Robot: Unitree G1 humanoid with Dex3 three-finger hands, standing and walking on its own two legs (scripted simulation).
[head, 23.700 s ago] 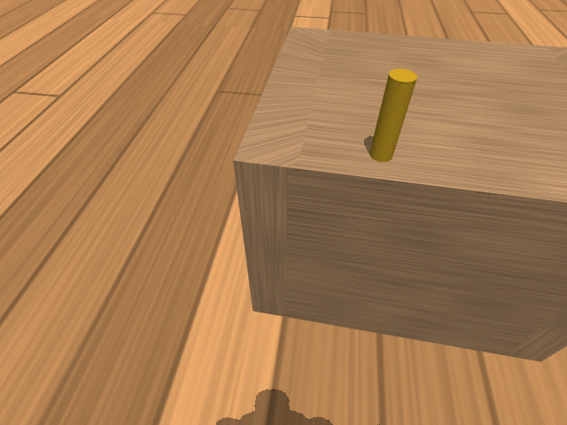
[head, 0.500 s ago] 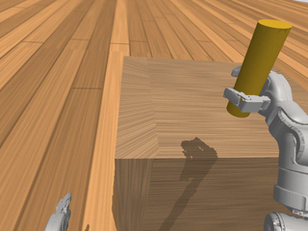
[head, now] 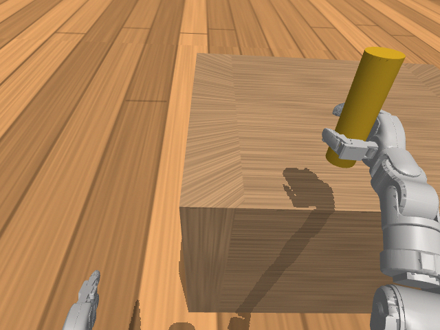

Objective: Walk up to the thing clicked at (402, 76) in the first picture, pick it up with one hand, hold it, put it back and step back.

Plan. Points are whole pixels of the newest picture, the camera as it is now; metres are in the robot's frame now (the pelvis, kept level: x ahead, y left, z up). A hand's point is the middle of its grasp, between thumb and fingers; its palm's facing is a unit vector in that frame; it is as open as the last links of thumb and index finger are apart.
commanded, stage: crouch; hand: right
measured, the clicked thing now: (359, 113) +0.41 -0.18 +0.23
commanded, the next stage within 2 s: lower in 0.76 s
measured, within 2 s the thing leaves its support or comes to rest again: neither
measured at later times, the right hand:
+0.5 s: hand (337, 134) +0.46 -0.19 +0.15, palm faces +0.09 +1.00 +0.01, open 7.4 cm
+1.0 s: hand (331, 137) +0.48 -0.19 +0.13, palm faces +0.08 +1.00 +0.02, open 7.4 cm
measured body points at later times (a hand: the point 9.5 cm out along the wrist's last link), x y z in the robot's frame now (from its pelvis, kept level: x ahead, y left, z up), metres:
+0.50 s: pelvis +0.01 +0.00 +0.00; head +0.03 +0.01 +0.45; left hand +0.16 +0.26 -0.07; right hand +0.45 -0.24 +0.16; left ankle +0.08 +0.14 -0.73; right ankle -0.01 -0.15 -0.73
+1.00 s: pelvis +0.03 -0.01 -0.01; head +0.07 +0.00 +0.44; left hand +0.17 +0.26 -0.07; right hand +0.47 -0.24 +0.13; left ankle +0.08 +0.14 -0.73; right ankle -0.01 -0.15 -0.73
